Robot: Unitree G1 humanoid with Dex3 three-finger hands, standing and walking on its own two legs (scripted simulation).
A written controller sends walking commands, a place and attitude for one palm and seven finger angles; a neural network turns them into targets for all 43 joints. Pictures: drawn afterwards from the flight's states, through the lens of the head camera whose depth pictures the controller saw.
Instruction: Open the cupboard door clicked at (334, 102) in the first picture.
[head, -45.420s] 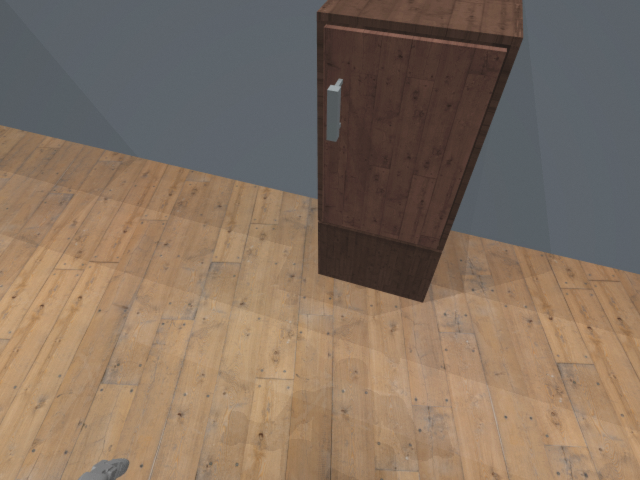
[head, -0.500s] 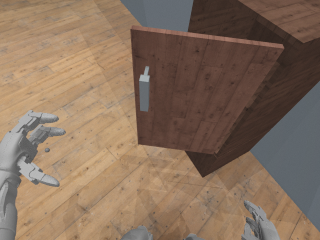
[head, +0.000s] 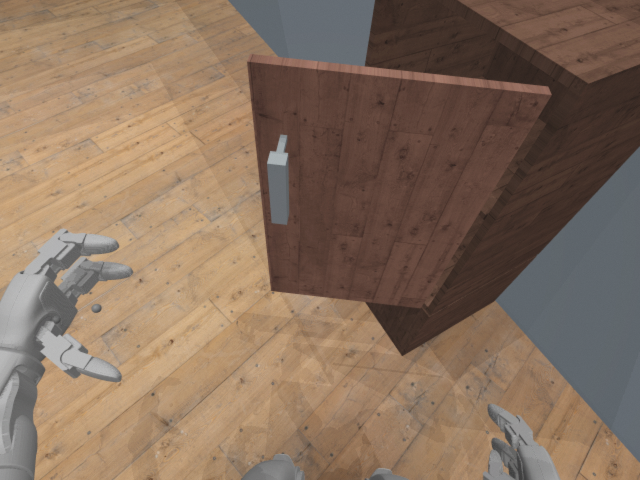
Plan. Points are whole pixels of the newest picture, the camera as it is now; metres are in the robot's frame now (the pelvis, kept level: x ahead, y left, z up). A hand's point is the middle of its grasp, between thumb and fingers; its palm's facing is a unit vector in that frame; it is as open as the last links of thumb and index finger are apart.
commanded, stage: move the hooked fingers beside the handle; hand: left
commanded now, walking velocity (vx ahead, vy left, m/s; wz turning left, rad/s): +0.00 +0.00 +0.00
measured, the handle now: (281, 180) +0.52 +0.10 +0.04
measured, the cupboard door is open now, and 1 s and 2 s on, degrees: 55 55 55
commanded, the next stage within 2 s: none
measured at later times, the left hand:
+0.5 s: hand (149, 267) +0.34 +0.24 +0.05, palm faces -0.02 -1.00 -0.03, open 14.0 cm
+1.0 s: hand (193, 235) +0.40 +0.20 +0.05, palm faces -0.03 -1.00 -0.02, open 14.0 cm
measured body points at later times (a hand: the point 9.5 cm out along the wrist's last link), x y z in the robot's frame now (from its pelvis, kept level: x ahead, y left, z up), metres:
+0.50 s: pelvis +0.01 -0.03 +0.00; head +0.08 -0.01 +0.44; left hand +0.34 +0.29 +0.06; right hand +0.13 -0.29 -0.09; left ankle +0.02 +0.03 -0.69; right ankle +0.01 -0.12 -0.69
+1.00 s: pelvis +0.01 -0.03 +0.00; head +0.10 -0.02 +0.44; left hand +0.39 +0.25 +0.05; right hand +0.11 -0.29 -0.11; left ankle +0.02 +0.03 -0.69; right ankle +0.01 -0.12 -0.69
